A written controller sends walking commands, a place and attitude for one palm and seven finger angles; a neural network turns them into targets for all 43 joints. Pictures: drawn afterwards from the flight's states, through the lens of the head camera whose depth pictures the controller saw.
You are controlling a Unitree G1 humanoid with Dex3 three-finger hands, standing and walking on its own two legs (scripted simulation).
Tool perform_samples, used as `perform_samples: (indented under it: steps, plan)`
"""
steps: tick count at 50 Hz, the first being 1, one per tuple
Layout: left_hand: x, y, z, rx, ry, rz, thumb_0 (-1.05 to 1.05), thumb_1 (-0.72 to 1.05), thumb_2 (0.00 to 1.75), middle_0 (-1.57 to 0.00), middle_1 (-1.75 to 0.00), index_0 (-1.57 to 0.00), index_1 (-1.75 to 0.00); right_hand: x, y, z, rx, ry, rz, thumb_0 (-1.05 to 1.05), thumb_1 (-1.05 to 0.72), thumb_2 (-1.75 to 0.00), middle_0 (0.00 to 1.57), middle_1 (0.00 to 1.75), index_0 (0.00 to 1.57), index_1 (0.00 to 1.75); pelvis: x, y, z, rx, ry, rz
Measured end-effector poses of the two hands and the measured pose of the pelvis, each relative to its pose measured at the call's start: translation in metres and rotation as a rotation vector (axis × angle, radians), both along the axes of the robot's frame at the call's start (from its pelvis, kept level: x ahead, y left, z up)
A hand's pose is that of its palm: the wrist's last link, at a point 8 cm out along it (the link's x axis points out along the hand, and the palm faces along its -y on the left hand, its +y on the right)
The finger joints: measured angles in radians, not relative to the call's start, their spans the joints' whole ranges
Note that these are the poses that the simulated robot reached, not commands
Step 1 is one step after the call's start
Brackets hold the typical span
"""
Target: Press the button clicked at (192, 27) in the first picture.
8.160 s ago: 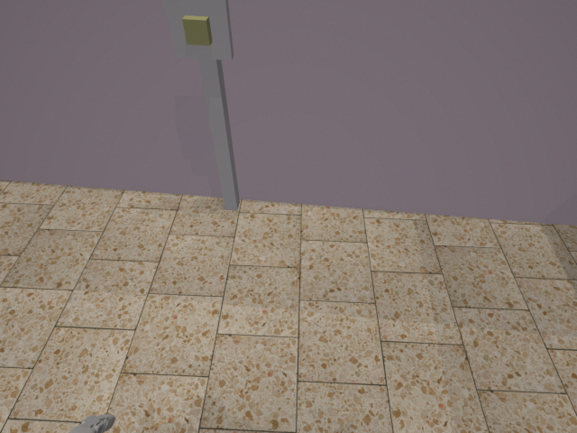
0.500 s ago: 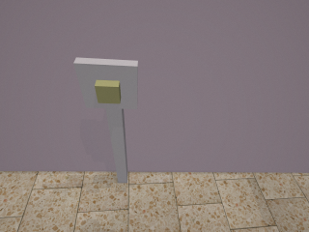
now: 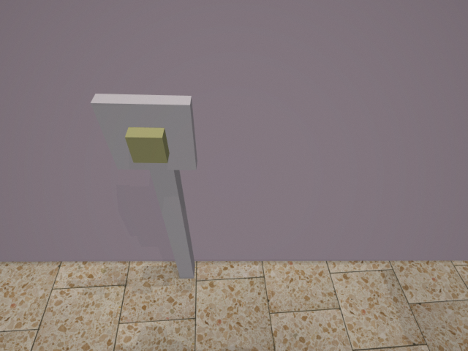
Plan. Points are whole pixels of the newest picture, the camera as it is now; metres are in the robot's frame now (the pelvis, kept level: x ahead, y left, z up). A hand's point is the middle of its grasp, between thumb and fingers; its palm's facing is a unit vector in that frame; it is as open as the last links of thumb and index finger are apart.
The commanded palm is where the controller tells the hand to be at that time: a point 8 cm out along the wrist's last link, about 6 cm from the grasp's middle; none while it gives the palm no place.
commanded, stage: come to a stop and stand still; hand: left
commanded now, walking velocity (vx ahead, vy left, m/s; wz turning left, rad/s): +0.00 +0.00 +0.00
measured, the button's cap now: (148, 144) +0.48 +0.20 +0.07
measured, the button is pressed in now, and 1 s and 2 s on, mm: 0 0 0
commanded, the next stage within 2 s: look again from close up in 0.40 s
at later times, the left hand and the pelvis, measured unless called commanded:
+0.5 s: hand out of the picture -0.04 +0.17 -0.16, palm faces +0.04 -0.97 -0.24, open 7.4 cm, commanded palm none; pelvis -0.01 -0.01 +0.01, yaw +1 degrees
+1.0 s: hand out of the picture -0.01 +0.14 -0.16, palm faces +0.05 -0.98 -0.20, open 7.3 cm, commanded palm none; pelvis -0.01 -0.03 +0.01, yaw +1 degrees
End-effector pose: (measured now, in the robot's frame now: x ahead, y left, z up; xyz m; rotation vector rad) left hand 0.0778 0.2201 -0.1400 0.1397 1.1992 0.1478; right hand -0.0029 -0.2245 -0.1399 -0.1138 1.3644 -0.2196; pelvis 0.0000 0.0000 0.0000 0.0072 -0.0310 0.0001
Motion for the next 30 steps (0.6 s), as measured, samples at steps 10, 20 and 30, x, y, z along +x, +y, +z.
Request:
perform_samples:
  steps: [10,20,30]
  plan:
    - [-0.05,0.018,0.003,0.049,0.058,-0.007,0.0,0.92,0.9,-0.2,-0.3,-0.2,-0.3,0.038,-0.002,0.005,-0.005,-0.171,0.069,0.01,-0.93,-0.9,0.2,0.29,0.2,0.29,-0.011,0.003,-0.001,0.0,-0.012,0.009]
    - [-0.107,0.015,0.015,0.064,0.155,0.036,0.01,0.91,0.9,-0.2,-0.3,-0.2,-0.3,0.034,-0.009,0.006,0.023,-0.153,0.113,0.01,-0.93,-0.9,0.2,0.29,0.2,0.3,-0.015,-0.003,0.007,0.004,-0.008,0.013]
    - [-0.118,-0.018,0.013,0.013,0.205,0.042,0.01,0.91,0.9,-0.2,-0.3,-0.2,-0.3,-0.006,-0.013,0.001,0.051,-0.016,0.095,0.01,-0.92,-0.9,0.2,0.29,0.2,0.29,-0.013,-0.016,0.011,0.005,-0.004,0.022]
